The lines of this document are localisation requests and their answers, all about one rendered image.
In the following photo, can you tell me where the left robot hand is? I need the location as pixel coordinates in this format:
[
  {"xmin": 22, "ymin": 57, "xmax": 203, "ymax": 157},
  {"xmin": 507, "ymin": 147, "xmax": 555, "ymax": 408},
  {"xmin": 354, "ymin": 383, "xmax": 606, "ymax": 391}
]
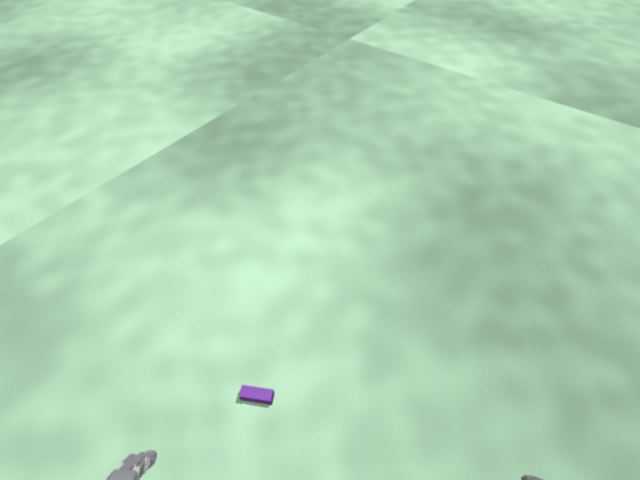
[{"xmin": 106, "ymin": 450, "xmax": 157, "ymax": 480}]

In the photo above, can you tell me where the small box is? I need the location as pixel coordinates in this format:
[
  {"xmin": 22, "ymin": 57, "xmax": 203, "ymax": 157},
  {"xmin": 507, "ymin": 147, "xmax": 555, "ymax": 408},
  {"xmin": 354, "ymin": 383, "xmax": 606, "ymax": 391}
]
[{"xmin": 239, "ymin": 385, "xmax": 274, "ymax": 405}]

